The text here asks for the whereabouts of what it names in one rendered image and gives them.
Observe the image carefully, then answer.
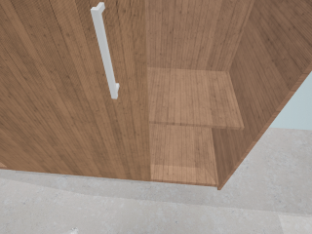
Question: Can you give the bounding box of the wardrobe door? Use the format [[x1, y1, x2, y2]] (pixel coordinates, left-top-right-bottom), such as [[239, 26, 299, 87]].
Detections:
[[0, 0, 151, 181]]

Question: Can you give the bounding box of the handle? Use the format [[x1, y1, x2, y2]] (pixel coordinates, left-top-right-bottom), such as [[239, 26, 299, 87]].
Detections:
[[91, 2, 120, 99]]

